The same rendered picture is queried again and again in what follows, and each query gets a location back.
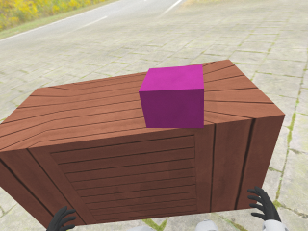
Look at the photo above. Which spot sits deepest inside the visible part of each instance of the robot left hand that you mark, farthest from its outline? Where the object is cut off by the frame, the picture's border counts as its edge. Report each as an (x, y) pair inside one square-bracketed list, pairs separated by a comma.
[(57, 221)]

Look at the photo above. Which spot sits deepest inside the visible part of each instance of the robot right forearm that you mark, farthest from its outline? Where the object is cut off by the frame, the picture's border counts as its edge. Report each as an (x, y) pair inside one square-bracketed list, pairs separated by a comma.
[(273, 225)]

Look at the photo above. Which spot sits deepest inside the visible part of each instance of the carton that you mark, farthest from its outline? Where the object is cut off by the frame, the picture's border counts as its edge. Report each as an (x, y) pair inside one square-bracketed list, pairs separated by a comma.
[(173, 97)]

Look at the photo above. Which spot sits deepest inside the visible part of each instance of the robot right hand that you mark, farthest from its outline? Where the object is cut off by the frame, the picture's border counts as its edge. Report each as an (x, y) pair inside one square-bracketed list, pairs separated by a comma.
[(267, 207)]

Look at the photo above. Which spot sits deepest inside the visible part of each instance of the robot right thigh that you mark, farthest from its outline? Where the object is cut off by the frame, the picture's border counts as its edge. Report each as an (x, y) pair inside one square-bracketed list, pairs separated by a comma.
[(206, 225)]

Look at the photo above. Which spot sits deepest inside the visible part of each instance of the pedestal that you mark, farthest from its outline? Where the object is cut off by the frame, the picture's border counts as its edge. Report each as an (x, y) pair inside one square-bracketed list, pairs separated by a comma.
[(85, 145)]

